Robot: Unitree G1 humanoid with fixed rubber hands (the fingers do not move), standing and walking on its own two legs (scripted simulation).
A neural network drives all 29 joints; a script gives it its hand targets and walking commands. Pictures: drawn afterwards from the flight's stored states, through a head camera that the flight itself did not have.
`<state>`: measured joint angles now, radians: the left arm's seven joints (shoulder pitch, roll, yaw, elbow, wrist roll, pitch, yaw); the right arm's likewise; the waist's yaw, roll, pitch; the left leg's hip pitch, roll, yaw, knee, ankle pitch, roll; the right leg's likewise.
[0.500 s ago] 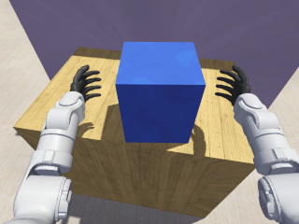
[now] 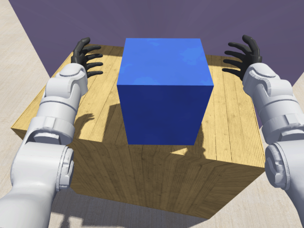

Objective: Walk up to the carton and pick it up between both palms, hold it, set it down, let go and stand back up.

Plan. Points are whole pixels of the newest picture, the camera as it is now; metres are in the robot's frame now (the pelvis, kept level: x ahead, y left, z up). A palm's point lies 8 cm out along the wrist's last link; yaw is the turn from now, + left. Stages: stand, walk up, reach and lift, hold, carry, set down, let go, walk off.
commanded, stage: reach and lift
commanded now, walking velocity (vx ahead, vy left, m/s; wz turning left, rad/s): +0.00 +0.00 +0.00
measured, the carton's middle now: (161, 94) +0.50 +0.00 +0.08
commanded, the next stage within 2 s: none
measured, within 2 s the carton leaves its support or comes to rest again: neither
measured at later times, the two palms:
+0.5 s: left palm (83, 74) +0.48 +0.20 +0.17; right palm (241, 72) +0.47 -0.20 +0.18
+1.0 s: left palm (93, 95) +0.48 +0.20 +0.10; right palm (226, 94) +0.47 -0.18 +0.11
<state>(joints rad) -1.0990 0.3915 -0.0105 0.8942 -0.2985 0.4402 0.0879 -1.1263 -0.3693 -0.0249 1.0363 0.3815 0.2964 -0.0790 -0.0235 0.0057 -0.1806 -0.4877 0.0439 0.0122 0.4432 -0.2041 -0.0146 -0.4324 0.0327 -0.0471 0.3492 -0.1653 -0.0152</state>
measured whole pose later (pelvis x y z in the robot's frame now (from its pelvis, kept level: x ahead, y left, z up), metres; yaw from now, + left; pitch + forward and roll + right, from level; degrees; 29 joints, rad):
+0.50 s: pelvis -0.01 -0.01 +0.00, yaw +1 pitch +18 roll -1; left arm -1.26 0.40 -0.02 1.30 -0.28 0.16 0.05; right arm -1.22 -0.30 -0.09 1.21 0.25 0.21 -0.09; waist -0.04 -0.01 -0.20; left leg -0.56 0.05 0.00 0.43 -0.17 -0.03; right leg -0.52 0.04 -0.06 0.37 -0.16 -0.03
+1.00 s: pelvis -0.01 -0.01 -0.02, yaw +0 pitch +26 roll -1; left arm -1.18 0.33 -0.02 1.37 -0.25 -0.07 0.07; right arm -1.11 -0.21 -0.16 1.24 0.19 0.00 -0.09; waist -0.04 -0.04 -0.29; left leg -0.77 0.05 -0.01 0.52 -0.20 -0.04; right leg -0.73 0.04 -0.06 0.48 -0.19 -0.04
